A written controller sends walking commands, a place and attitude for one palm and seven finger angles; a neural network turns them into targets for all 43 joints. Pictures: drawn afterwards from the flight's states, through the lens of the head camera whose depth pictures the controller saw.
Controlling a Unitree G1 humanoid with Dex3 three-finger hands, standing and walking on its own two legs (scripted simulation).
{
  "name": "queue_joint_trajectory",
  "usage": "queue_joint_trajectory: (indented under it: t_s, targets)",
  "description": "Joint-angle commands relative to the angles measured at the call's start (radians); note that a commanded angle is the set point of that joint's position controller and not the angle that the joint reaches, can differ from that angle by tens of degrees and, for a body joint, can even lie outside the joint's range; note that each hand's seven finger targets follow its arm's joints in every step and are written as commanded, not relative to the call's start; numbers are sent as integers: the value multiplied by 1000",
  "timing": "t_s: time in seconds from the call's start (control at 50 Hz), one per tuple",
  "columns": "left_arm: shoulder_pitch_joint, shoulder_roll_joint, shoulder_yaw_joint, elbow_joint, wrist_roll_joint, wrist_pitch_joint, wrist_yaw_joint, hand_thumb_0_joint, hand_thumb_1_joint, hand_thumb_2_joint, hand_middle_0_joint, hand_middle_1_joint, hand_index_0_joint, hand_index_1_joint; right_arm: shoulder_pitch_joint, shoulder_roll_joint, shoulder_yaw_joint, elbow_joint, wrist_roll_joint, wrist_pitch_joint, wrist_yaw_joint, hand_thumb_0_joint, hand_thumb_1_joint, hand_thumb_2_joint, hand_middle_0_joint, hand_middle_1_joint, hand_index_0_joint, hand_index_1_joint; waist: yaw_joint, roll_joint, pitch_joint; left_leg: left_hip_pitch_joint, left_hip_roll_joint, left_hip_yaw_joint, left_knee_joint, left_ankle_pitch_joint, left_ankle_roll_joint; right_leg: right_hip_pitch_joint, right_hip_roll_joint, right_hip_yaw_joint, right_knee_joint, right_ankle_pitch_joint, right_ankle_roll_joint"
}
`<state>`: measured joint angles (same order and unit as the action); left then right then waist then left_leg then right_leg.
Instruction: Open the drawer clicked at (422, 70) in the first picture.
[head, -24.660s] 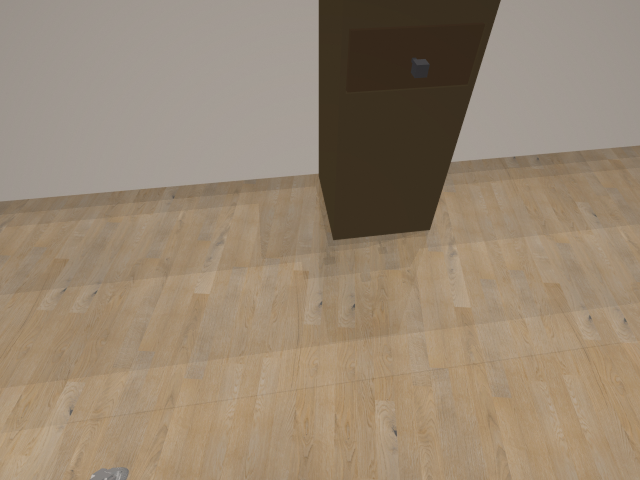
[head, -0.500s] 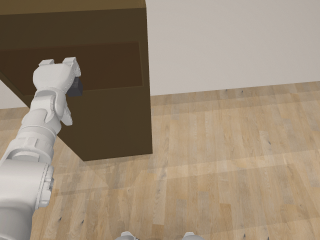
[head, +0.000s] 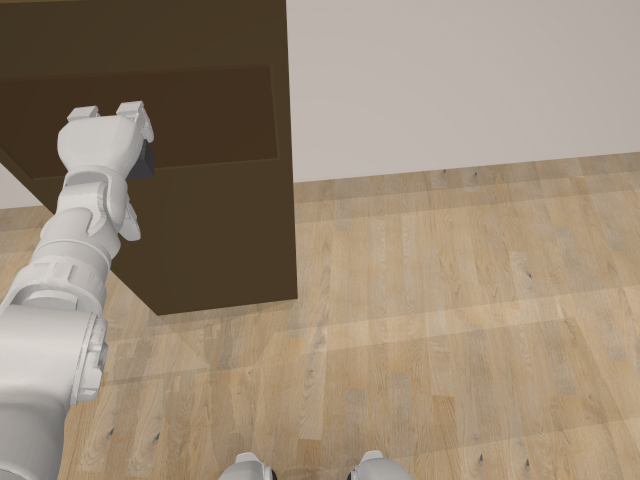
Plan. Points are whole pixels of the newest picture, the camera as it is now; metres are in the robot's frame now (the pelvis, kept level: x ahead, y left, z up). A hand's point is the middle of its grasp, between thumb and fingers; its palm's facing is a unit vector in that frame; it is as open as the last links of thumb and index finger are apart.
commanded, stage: lower the fingers behind the handle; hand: left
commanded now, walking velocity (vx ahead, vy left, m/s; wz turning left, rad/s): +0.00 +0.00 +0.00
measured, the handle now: (137, 148) +0.56 +0.22 +0.03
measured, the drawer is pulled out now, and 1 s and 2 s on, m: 0.00 0.00 0.07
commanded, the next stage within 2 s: close the thumb around the handle in 0.44 s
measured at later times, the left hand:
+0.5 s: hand (131, 183) +0.51 +0.23 +0.02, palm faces -0.05 -0.03 -1.00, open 13.8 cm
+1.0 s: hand (133, 179) +0.52 +0.23 +0.02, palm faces -0.07 -0.04 -1.00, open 8.4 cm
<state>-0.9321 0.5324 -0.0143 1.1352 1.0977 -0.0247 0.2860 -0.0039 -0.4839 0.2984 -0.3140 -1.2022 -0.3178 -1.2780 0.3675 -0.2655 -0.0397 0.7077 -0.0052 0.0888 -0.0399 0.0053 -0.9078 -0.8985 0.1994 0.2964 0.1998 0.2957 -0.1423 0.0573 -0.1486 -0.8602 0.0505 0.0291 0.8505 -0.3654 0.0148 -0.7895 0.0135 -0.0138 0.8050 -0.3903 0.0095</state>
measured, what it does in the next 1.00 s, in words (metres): stands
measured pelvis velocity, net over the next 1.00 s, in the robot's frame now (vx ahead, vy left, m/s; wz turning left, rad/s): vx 0.01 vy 0.00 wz -0.01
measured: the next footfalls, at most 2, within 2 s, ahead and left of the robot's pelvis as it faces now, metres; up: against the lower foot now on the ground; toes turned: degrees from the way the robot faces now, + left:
none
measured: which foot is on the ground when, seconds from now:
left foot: down 0.00-1.00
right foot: down 0.00-1.00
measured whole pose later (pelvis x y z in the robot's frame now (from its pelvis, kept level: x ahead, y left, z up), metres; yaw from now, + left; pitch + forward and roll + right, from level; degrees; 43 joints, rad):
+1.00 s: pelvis +0.01 +0.00 +0.00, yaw +0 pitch +24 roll -2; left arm -0.89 0.52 0.00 1.09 1.09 -0.03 0.29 0.00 0.32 0.65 -0.37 -1.29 -0.35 -1.27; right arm 0.37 -0.26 -0.04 0.71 -0.02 0.09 -0.03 0.00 -0.91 -0.90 0.20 0.30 0.20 0.30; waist -0.14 0.06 -0.15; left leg -0.90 0.05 0.03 0.88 -0.40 0.02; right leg -0.82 0.02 -0.01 0.82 -0.41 0.02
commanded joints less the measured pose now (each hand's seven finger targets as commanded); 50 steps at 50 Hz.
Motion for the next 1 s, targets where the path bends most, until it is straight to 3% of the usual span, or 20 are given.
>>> queue_joint_trajectory:
  t_s: [0.0, 0.06, 0.18, 0.24, 0.32, 0.34, 0.4, 0.52, 0.56, 0.6, 0.66, 0.68, 0.7, 0.74, 0.78, 0.82, 0.86, 0.92, 0.96, 0.98]
  targets:
    - [-336, 245, 17, -27, 14, 34, -4, 0, -500, 300, -300, -1200, -300, -1200, 171, -174, -56, -43, 5, -8, -16, 0, -900, -900, 200, 300, 200, 300, -32, -42, -274, 237, -52, -9, -46, 220, 34, 67, 56, -26, -92, 220, -28]
    - [-372, 277, 29, -36, 12, 35, -9, 0, -500, 300, -300, -1200, -300, -1200, 176, -176, -54, -50, 5, -9, -18, 0, -900, -900, 200, 300, 200, 300, -37, -25, -321, 229, -53, -7, -30, 207, 37, 66, 55, -20, -79, 210, -27]
    - [-383, 276, 31, -46, 11, 35, -18, 0, -500, 300, -300, -1200, -300, -1200, 188, -172, -50, -57, 3, -9, -20, 0, -900, -900, 200, 300, 200, 300, -30, -14, -364, 241, -49, -17, -19, 225, 35, 59, 59, -27, -61, 208, -29]
    - [-419, 304, 59, -124, 5, 10, -13, 0, -500, 300, -300, -1200, -300, -1200, 192, -167, -54, -60, -1, -14, -23, 0, -900, -900, 200, 300, 200, 300, -21, 38, -431, 280, -44, -20, -11, 262, 35, 72, 59, -23, -51, 230, -31]
    - [-456, 331, 98, -229, 1, -35, 19, 0, -500, 300, -300, -1200, -300, -1200, 190, -164, -63, -43, -10, -24, -27, 0, -900, -900, 200, 300, 200, 300, -17, 48, -490, 321, -39, -30, 1, 306, 35, 80, 62, -25, -45, 252, -32]
    - [-420, 303, 80, -197, 6, -28, 27, 0, -500, 300, -300, -1200, -300, -1200, 192, -162, -62, -39, -10, -25, -25, 0, -900, -900, 200, 300, 200, 300, -15, 61, -473, 320, -40, -30, -2, 304, 33, 66, 64, -28, -46, 244, -32]
    - [-401, 319, 94, -171, 1, -6, 43, 0, -500, 300, -300, -1200, -300, -1200, 190, -170, -60, -24, -8, -24, -20, 0, -900, -900, 200, 300, 200, 300, -13, 41, -436, 300, -38, -30, -11, 295, 31, 66, 64, -34, -52, 237, -32]
    - [-451, 299, 72, -142, -2, 33, 53, 0, -500, 300, -300, -1200, -300, -1200, 198, -173, -59, -5, -9, -17, -15, 0, -900, -900, 200, 300, 200, 300, -30, 43, -432, 327, -38, -32, -18, 322, 30, 59, 64, -38, -63, 246, -33]
    - [-423, 329, 95, -130, -3, 38, 46, 0, -388, 348, -308, -1212, -308, -1212, 197, -176, -57, -5, -9, -13, -17, 0, -900, -900, 200, 300, 200, 300, -18, 40, -442, 333, -37, -32, -18, 346, 30, 74, 63, -37, -57, 271, -33]
    - [-426, 300, 72, -143, -6, 33, 36, 0, -276, 396, -316, -1224, -316, -1224, 196, -170, -56, -13, -8, -12, -16, 0, -900, -900, 200, 300, 200, 300, -20, 47, -444, 328, -41, -25, -19, 346, 31, 88, 64, -36, -62, 283, -32]
    - [-380, 322, 97, -154, -2, 23, 28, 0, -108, 468, -328, -1242, -328, -1242, 192, -171, -58, -17, -10, -8, -17, 0, -900, -900, 200, 300, 200, 300, -4, 44, -457, 334, -39, -22, -13, 393, 30, 113, 62, -33, -53, 332, -32]
    - [-376, 290, 76, -166, -4, 18, 26, 0, -52, 492, -332, -1248, -332, -1248, 193, -166, -59, -25, -11, -9, -15, 0, -900, -900, 200, 300, 200, 300, -4, 57, -461, 341, -41, -19, -12, 402, 30, 116, 63, -33, -54, 339, -33]
    - [-361, 293, 82, -163, -5, 15, 25, 0, 4, 516, -336, -1254, -336, -1254, 192, -166, -61, -22, -9, -8, -15, 0, -900, -900, 200, 300, 200, 300, -5, 33, -448, 334, -39, -18, -11, 406, 31, 121, 63, -34, -56, 347, -32]
    - [-353, 276, 76, -170, -8, 7, 26, 0, 116, 564, -344, -1266, -344, -1266, 190, -166, -64, -27, -10, -6, -14, 0, -900, -900, 200, 300, 200, 300, -6, 41, -446, 346, -39, -18, -10, 418, 30, 114, 63, -34, -56, 350, -31]
    - [-347, 293, 88, -179, -4, 6, 31, 0, 228, 612, -352, -1278, -352, -1278, 188, -168, -64, -26, -11, -4, -14, 0, -900, -900, 200, 300, 200, 300, 1, 39, -438, 342, -37, -21, -13, 417, 28, 113, 63, -37, -52, 345, -33]
    - [-356, 247, 61, -182, -4, 6, 34, 0, 340, 660, -360, -1290, -360, -1290, 189, -163, -68, -24, -11, -6, -10, 0, -900, -900, 200, 300, 200, 300, -11, 41, -437, 358, -37, -17, -6, 446, 29, 104, 63, -36, -55, 366, -34]
    - [-346, 298, 96, -174, -5, 13, 38, 0, 452, 708, -368, -1302, -368, -1302, 191, -170, -68, -19, -11, -1, -10, 0, -900, -900, 200, 300, 200, 300, -2, 29, -446, 340, -39, -17, -5, 433, 29, 125, 61, -31, -51, 375, -31]
    - [-352, 262, 70, -186, -8, 20, 36, 0, 620, 780, -380, -1320, -380, -1320, 188, -164, -68, -22, -11, 1, -8, 0, -900, -900, 200, 300, 200, 300, -7, 36, -453, 347, -42, -11, -7, 450, 30, 142, 60, -31, -55, 402, -32]
    - [-307, 302, 105, -175, -8, 25, 36, 0, 732, 828, -388, -1332, -388, -1332, 186, -169, -68, -21, -11, 6, -8, 0, -900, -900, 200, 300, 200, 300, 10, 23, -458, 343, -42, -10, -5, 464, 30, 161, 60, -27, -51, 423, -31]
    - [-335, 275, 78, -198, -5, 23, 35, 0, 788, 852, -392, -1338, -392, -1338, 184, -165, -68, -26, -11, 6, -10, 0, -900, -900, 200, 300, 200, 300, -1, 38, -460, 349, -42, -11, -8, 465, 29, 155, 59, -30, -52, 421, -30]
